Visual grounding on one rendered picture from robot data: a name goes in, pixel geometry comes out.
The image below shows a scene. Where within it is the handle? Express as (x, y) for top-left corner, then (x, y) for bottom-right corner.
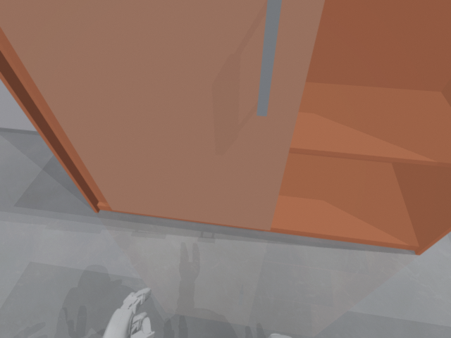
(257, 0), (282, 116)

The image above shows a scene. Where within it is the wardrobe door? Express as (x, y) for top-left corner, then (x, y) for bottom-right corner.
(0, 27), (108, 203)
(0, 0), (325, 230)

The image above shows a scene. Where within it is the left robot hand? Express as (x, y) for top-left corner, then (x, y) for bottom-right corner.
(103, 288), (154, 338)

